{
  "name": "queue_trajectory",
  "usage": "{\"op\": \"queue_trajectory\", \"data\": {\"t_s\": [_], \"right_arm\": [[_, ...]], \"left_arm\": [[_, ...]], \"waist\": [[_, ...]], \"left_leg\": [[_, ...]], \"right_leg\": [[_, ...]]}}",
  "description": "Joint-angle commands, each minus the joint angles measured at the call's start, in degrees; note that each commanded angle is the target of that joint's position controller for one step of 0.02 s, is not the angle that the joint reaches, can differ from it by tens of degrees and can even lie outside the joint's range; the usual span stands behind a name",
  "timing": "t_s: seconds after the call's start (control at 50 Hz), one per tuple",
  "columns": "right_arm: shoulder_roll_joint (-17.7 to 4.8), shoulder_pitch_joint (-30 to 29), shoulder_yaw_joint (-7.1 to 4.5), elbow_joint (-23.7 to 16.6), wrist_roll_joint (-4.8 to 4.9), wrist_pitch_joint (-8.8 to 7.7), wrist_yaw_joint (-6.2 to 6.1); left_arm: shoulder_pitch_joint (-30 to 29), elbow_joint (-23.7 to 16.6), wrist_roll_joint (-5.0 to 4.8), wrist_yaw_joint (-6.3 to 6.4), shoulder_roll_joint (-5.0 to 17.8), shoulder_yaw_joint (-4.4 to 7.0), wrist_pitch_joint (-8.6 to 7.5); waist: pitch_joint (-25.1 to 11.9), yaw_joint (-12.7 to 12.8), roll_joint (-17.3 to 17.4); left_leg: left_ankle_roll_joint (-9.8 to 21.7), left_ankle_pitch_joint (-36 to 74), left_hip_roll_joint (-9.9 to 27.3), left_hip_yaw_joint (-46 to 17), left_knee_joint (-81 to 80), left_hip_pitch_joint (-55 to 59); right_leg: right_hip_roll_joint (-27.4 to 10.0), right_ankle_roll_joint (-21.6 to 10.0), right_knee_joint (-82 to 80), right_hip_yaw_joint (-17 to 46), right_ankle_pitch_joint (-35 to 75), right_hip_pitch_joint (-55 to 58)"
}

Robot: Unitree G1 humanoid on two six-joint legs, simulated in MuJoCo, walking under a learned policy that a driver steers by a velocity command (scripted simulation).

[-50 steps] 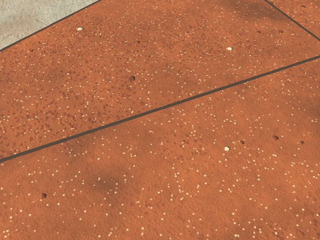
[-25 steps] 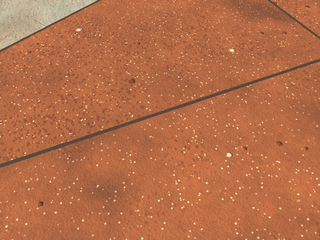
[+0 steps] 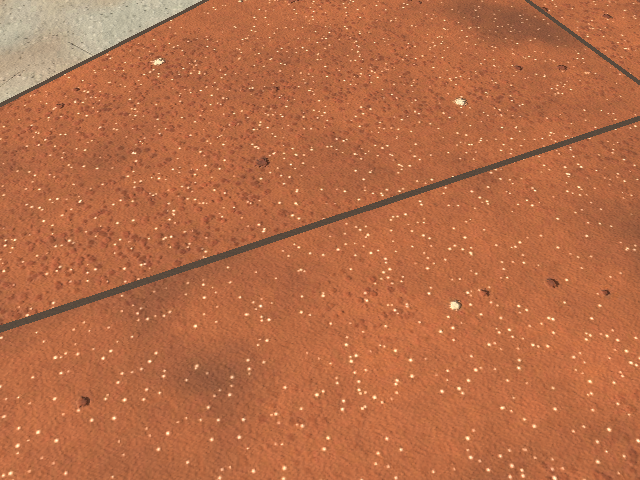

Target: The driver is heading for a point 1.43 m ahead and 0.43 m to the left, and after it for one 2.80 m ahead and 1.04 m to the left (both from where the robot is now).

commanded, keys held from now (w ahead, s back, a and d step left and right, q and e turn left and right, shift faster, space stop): no key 0.34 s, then w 0.40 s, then no key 0.26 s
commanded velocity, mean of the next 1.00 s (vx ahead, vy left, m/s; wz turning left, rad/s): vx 0.17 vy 0.00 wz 0.00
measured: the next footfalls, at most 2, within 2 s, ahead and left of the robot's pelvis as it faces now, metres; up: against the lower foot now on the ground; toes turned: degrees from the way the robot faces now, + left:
right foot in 1.04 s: +0.35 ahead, -0.06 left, +0.00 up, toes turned +0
left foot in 1.36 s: +0.28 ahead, +0.15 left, +0.00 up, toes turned +1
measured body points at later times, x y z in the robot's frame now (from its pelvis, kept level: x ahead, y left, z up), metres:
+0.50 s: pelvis -0.01 +0.00 +0.00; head -0.01 +0.00 +0.45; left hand -0.05 +0.22 -0.16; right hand -0.05 -0.22 -0.16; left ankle -0.03 +0.12 -0.73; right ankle -0.03 -0.12 -0.73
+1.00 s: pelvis +0.15 +0.02 +0.00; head +0.19 +0.03 +0.44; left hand +0.36 +0.25 -0.11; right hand +0.05 -0.20 -0.14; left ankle -0.01 +0.11 -0.74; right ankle +0.31 -0.07 -0.71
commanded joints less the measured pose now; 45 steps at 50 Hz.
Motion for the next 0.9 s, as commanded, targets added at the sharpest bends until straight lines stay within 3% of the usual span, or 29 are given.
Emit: {"op": "queue_trajectory", "data": {"t_s": [0.02, 0.34, 0.36, 0.4, 0.44, 0.52, 0.58, 0.62, 0.64, 0.66, 0.68, 0.7, 0.72, 0.74, 0.76, 0.78, 0.8, 0.82, 0.86, 0.9], "right_arm": [[-4.1, 4.51, -0.57, -0.38, -0.04, -0.25, -0.15], [-3.2, 6.43, -0.34, -0.24, -0.06, -0.53, -0.18], [-2.77, 7.58, -0.25, 0.3, -0.09, -0.48, -0.24], [-4.34, 7.77, -0.91, -0.08, 0.53, -0.38, -0.57], [-4.25, 7.32, -1.01, -1.17, 0.98, -1.34, -0.53], [-3.29, 6.8, -1.01, -2.75, 1.42, -4.16, 0.52], [-1.01, 3.62, -0.4, -5.25, 1.66, -5.99, 1.54], [-1.12, 3.58, -0.31, -6.1, 1.65, -7.0, 1.94], [-1.09, 6.5, -0.36, -5.39, 1.78, -7.36, 2.17], [-1.96, 12.63, -0.86, -3.2, 1.77, -7.54, 2.29], [-5.58, 23.05, -2.27, 0.14, 1.52, -7.53, 2.22], [-15.68, 31.71, -5.13, 2.0, 1.31, -7.62, 2.68], [-11.99, 28.17, -3.78, 0.49, 0.02, -7.7, 2.93], [-8.12, 22.76, -2.62, -1.16, -0.35, -7.68, 2.84], [-7.27, 18.32, -2.0, -2.7, -0.49, -7.27, 2.94], [-6.96, 16.12, -1.49, -3.11, -0.2, -6.57, 3.03], [-5.19, 15.29, -0.68, -3.08, -0.29, -5.74, 2.88], [-4.07, 15.42, -0.11, -2.96, -0.61, -4.94, 2.67], [-4.74, 13.12, 0.46, -3.96, -1.04, -4.28, 1.78], [-7.38, 12.51, 0.4, -4.74, -1.06, -4.19, 0.72]], "left_arm": [[4.54, -0.36, 0.03, 0.15, 4.09, 0.56, -0.22], [6.35, -0.18, 0.05, 0.17, 3.23, 0.27, -0.53], [7.5, 0.37, 0.08, 0.24, 2.81, 0.18, -0.48], [7.74, 0.0, -0.56, 0.58, 4.51, 0.86, -0.38], [7.5, -1.03, -1.02, 0.53, 4.58, 1.0, -1.32], [10.42, -1.49, -1.58, -0.39, 5.24, 1.47, -3.91], [14.61, -1.22, -1.91, -1.07, 9.13, 2.58, -4.88], [12.7, -2.58, -1.7, -1.3, 10.44, 2.82, -5.0], [9.38, -3.87, -1.87, -1.4, 10.52, 2.75, -4.99], [4.34, -5.75, -2.09, -1.54, 9.91, 2.53, -4.85], [-3.11, -8.65, -2.2, -1.69, 8.77, 2.13, -5.24], [-4.52, -11.5, -2.15, -1.75, 5.22, 1.26, -6.76], [-2.87, -11.19, -1.62, -2.04, 6.16, 1.2, -7.83], [-2.06, -11.12, -2.1, -2.67, 6.88, 1.32, -8.27], [-2.06, -11.11, -2.35, -2.94, 6.99, 1.41, -8.32], [-2.94, -11.55, -1.95, -2.95, 7.5, 1.86, -8.3], [-3.9, -12.05, -1.41, -2.95, 8.23, 2.52, -7.93], [-4.3, -12.5, -1.42, -3.18, 7.04, 2.47, -7.4], [-8.12, -14.25, -1.46, -3.6, 3.85, 1.39, -6.35], [-14.89, -16.81, -1.02, -3.47, 2.05, 0.32, -5.82]], "waist": [[2.59, 0.03, 0.06], [3.17, 0.0, 0.04], [1.57, 0.0, 0.02], [3.51, 0.02, -0.1], [7.68, 0.08, -0.27], [7.3, 1.09, -2.0], [6.57, 2.31, -9.1], [7.52, 0.71, -9.46], [7.51, -1.68, -9.35], [6.52, -5.27, -7.58], [4.93, -10.51, -0.33], [1.48, -12.14, 18.83], [0.71, -8.73, 15.55], [3.59, -5.51, 8.15], [4.03, -3.7, 4.5], [4.8, -2.5, 1.61], [4.12, -1.68, 1.84], [3.53, -1.2, 3.25], [4.3, -0.36, 4.05], [4.12, -1.36, 4.89]], "left_leg": [[0.89, 11.09, 0.13, 0.25, -4.64, -2.48], [1.1, 6.44, 0.2, 0.06, -5.4, -4.6], [1.31, 1.11, -0.44, 0.69, -5.41, -4.0], [3.13, -17.04, -1.5, 0.99, -3.94, -7.17], [5.06, -24.31, 0.46, -1.58, -3.9, -11.4], [6.2, -18.97, 1.26, -2.66, 0.12, -14.44], [5.79, -9.17, -1.45, 2.46, 10.68, -19.21], [7.21, -7.32, -0.77, 2.78, 11.65, -17.51], [7.78, -7.03, -0.56, 2.76, 7.01, -12.94], [8.12, -5.18, -0.47, 1.72, 0.41, -2.67], [9.77, -3.45, 3.22, -6.89, -6.73, 11.35], [15.32, 3.34, 15.65, -29.35, -14.98, 24.57], [17.3, 10.34, 21.61, -38.85, -16.18, 24.25], [16.46, 15.77, 21.37, -32.92, -14.9, 22.52], [15.22, 25.52, 19.5, -25.56, -14.58, 20.75], [13.33, 34.41, 17.59, -18.98, -14.43, 20.05], [10.77, 40.74, 15.27, -13.23, -14.58, 18.67], [8.99, 44.48, 13.06, -9.42, -15.09, 16.29], [7.54, 48.01, 8.92, -3.02, -16.84, 7.99], [6.76, 48.37, 5.84, 0.84, -17.46, 0.31]], "right_leg": [[-0.28, -0.82, -4.68, -0.11, 11.13, -2.38], [-0.4, -0.98, -5.47, 0.11, 6.42, -4.65], [0.22, -1.19, -5.53, -0.48, 1.02, -4.06], [1.11, -3.07, -4.36, -0.54, -17.41, -7.21], [-1.12, -5.11, -4.83, 2.48, -25.09, -11.22], [-4.9, -8.15, -6.1, 8.71, -23.59, -8.72], [-13.24, -13.43, -14.56, 23.2, -26.66, -2.76], [-16.87, -15.36, -15.82, 28.73, -22.06, -5.12], [-15.95, -14.18, -13.44, 25.81, -16.6, -7.49], [-12.5, -11.38, -8.89, 19.25, -9.82, -13.21], [-5.93, -7.18, 4.97, 8.62, 2.58, -24.14], [3.12, -2.67, 28.83, -3.69, 4.58, -37.14], [1.91, -3.36, 40.07, 1.95, -8.86, -43.41], [-0.86, -4.64, 47.35, 4.38, -6.89, -46.26], [-2.01, -4.9, 49.76, 3.4, -3.94, -46.56], [-3.31, -4.86, 47.8, 1.94, -1.32, -47.29], [-4.38, -4.72, 45.35, 0.24, 0.16, -45.12], [-4.17, -4.23, 42.85, -1.49, 1.61, -42.03], [-2.65, -2.74, 30.77, -5.03, 8.16, -34.3], [0.03, -1.47, 14.95, -7.69, 15.47, -23.05]]}}
Keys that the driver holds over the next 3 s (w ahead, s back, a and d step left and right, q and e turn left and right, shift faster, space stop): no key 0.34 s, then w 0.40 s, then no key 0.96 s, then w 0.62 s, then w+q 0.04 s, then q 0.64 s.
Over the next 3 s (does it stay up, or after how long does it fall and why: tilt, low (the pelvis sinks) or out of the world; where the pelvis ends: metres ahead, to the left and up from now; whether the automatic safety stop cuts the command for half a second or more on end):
stays up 0.70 0.02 0.00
